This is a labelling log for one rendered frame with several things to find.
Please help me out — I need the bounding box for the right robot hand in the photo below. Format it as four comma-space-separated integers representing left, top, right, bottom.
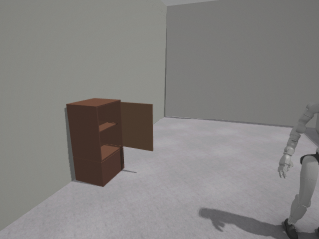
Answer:
277, 154, 294, 179

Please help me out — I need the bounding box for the right robot shin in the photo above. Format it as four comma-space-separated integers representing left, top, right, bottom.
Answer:
287, 194, 307, 225

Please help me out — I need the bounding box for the cupboard door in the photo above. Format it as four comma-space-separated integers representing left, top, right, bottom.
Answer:
120, 102, 153, 151

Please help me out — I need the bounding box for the right robot foot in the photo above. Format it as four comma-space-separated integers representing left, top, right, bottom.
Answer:
284, 218, 298, 239

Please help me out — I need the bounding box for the right robot upper arm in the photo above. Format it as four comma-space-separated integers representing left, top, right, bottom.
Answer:
296, 101, 319, 134

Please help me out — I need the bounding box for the right robot forearm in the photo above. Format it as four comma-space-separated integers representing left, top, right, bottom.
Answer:
283, 123, 301, 156

